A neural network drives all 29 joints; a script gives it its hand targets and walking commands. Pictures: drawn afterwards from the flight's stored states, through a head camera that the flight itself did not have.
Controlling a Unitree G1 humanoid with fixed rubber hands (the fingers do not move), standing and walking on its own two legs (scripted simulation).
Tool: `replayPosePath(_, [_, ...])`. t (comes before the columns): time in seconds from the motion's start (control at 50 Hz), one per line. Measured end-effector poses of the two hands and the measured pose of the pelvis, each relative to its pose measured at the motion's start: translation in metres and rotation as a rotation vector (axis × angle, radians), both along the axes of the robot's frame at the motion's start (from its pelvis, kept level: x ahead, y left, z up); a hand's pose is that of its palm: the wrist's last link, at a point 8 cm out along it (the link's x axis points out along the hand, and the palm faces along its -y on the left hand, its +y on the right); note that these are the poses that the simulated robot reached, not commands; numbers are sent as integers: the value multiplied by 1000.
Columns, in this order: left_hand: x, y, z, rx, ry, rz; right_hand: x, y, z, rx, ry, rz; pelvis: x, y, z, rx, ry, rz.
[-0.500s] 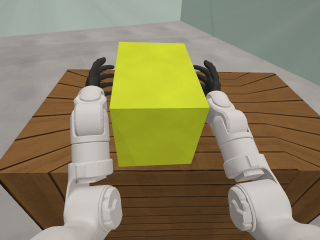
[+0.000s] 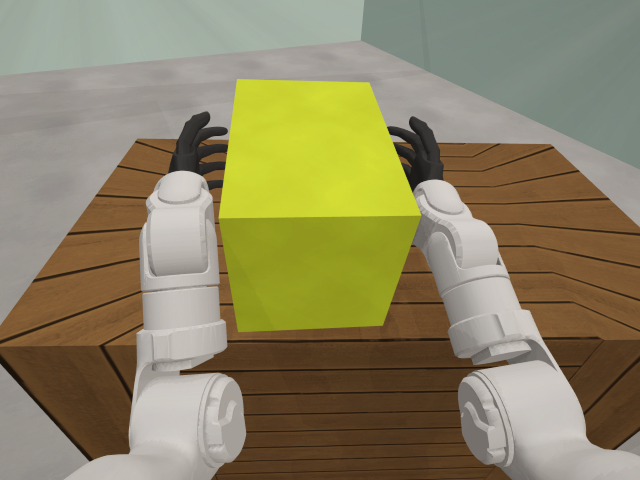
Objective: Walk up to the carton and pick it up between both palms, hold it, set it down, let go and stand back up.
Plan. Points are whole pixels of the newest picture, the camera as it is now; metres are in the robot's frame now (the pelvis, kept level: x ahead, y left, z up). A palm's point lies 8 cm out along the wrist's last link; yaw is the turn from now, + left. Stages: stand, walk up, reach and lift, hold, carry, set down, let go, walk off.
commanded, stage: hold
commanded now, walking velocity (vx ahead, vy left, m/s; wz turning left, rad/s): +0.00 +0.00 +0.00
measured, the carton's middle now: (308, 199) +0.39 +0.00 +0.19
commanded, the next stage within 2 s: none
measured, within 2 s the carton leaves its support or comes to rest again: neither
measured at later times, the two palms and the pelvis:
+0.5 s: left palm (194, 183) +0.36 +0.13 +0.24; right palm (426, 187) +0.36 -0.14 +0.23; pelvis +0.00 -0.01 +0.00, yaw +0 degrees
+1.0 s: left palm (191, 177) +0.36 +0.14 +0.25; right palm (425, 184) +0.36 -0.13 +0.23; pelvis +0.00 +0.00 +0.00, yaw +0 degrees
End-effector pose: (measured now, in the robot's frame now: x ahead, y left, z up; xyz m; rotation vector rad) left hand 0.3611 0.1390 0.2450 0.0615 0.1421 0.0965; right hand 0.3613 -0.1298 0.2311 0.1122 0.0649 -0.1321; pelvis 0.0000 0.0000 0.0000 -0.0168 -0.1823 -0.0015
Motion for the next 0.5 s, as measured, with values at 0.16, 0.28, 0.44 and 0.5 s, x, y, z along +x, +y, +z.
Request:
replayPosePath(0.16, [4, 0, 6, 24, 7, 10, 5, 0, 2, 6, 6, 10, -1, 0, 0, 4, 16, 2])
replayPosePath(0.28, [5, -4, 6, 15, 7, 10, 6, -3, 1, -3, 5, 8, 2, -2, 1, 3, 4, 4])
replayPosePath(0.44, [2, -7, -4, -5, 14, 1, 2, -6, -6, -3, 13, 1, 2, -6, 0, 2, -7, 4])
replayPosePath(0.5, [0, -6, -3, -4, 5, 3, 0, -6, -4, 0, 3, 2, 0, -7, 0, 2, -8, 4])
